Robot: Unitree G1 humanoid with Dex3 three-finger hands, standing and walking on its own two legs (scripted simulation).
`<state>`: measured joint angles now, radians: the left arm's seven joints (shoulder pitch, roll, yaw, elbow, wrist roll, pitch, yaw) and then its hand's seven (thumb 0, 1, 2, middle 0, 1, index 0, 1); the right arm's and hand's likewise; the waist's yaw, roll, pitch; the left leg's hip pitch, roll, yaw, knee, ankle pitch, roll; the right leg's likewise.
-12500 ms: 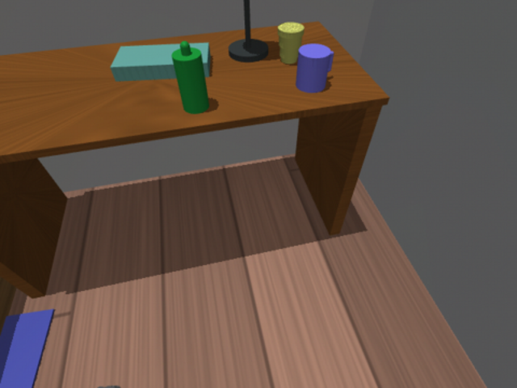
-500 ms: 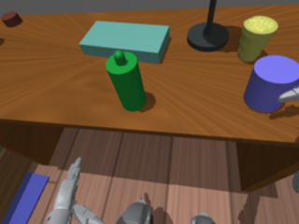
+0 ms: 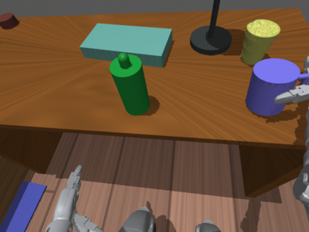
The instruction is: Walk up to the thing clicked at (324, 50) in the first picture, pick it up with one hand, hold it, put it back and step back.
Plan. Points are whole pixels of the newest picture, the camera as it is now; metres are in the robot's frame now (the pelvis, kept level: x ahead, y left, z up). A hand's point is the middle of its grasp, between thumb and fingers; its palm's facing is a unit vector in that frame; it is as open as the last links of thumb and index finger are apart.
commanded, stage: close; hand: right
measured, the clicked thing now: (277, 87) +0.47 -0.22 +0.09
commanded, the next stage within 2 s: settle in 0.62 s
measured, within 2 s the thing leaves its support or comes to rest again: neither
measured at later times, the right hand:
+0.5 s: hand (295, 70) +0.49 -0.25 +0.13, palm faces +0.18 +0.98 +0.03, open 13.1 cm
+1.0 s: hand (296, 68) +0.49 -0.25 +0.13, palm faces +0.16 +0.99 +0.01, open 8.9 cm
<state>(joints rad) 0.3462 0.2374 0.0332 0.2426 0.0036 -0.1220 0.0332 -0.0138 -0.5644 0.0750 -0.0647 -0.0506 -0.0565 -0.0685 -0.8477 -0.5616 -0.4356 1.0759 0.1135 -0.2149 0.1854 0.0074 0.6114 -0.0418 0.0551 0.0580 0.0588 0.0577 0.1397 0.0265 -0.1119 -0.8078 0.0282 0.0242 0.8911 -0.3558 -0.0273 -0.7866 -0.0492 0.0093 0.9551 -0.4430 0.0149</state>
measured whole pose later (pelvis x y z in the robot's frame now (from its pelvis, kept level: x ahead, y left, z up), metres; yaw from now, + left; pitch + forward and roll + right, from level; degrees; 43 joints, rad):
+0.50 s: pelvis +0.00 +0.00 +0.00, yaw +0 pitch +16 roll +2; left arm 0.37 0.24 0.02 0.19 0.00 -0.11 0.03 -0.01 -0.54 0.06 -0.05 -0.05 -0.06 -0.05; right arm -0.88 -0.58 -0.43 1.10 0.12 -0.22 0.20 0.06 0.59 -0.23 0.81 0.55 0.81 0.55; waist 0.14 0.02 -0.12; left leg -0.82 0.03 0.03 0.89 -0.35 -0.03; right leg -0.80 -0.05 0.01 0.96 -0.44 0.01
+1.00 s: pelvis +0.00 +0.00 +0.00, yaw +0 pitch +15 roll +2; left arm 0.39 0.24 0.01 0.17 0.00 -0.10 0.03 -0.01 -0.53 0.05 -0.06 -0.05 -0.07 -0.05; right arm -0.88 -0.57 -0.42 1.08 0.10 -0.19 0.19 0.07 0.59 -0.74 0.79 1.06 1.18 1.23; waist 0.14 0.02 -0.11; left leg -0.78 0.03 0.02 0.87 -0.34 -0.03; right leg -0.77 -0.05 0.01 0.94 -0.43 0.01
